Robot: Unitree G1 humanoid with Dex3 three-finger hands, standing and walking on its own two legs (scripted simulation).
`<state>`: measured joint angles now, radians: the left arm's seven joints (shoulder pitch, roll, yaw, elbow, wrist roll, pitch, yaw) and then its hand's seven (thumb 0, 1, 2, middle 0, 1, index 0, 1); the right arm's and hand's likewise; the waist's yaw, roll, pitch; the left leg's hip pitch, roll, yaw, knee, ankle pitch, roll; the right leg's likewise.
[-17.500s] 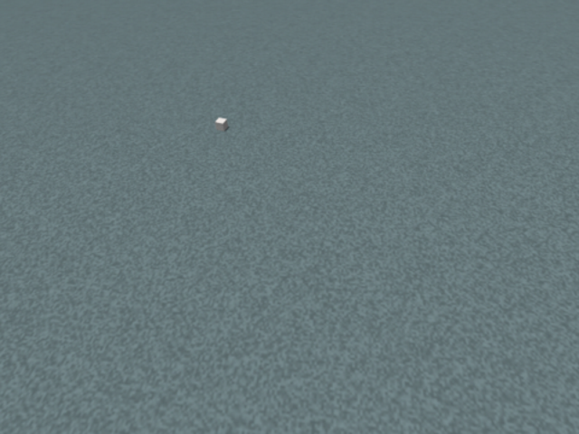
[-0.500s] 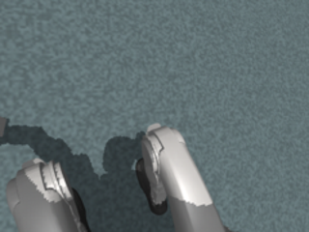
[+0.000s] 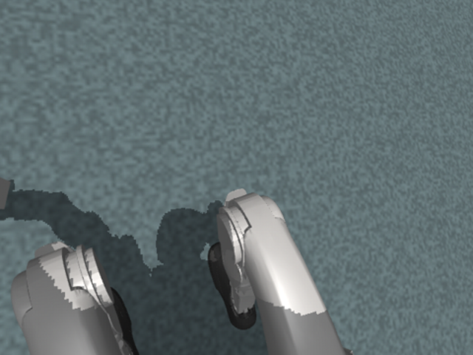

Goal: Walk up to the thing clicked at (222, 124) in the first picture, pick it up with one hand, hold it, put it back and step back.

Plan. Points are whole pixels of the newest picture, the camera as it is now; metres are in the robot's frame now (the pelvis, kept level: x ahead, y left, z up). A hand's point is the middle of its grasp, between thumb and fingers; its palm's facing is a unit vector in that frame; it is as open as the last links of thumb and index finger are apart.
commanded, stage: approach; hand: left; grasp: from above
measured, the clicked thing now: out of the picture +0.44 +0.34 -0.30
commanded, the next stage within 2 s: close in in 0.58 s
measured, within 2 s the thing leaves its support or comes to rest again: neither
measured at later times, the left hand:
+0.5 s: hand out of the picture +0.47 +0.33 -0.18, palm faces -0.02 -0.41 -0.91, open 14.1 cm
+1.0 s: hand out of the picture +0.45 +0.32 -0.20, palm faces -0.04 -0.44 -0.90, open 13.6 cm
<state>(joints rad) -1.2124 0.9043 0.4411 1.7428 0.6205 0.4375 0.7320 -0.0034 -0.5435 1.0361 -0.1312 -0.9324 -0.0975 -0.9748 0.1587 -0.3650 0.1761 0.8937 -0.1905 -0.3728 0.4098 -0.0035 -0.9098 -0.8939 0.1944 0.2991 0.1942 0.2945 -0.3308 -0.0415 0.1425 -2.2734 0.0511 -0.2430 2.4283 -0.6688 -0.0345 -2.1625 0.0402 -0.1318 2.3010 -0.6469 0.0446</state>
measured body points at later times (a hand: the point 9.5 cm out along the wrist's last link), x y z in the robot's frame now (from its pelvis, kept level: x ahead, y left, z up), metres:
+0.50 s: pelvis +0.00 +0.00 +0.00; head +0.28 +0.06 +0.35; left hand +0.47 +0.34 -0.13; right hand -0.04 -0.26 -0.06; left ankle +0.08 +0.14 -0.30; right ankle +0.12 -0.12 -0.30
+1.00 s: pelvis +0.00 +0.00 +0.00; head +0.28 +0.08 +0.34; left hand +0.45 +0.34 -0.15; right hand +0.00 -0.26 -0.07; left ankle +0.08 +0.14 -0.30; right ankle +0.12 -0.12 -0.30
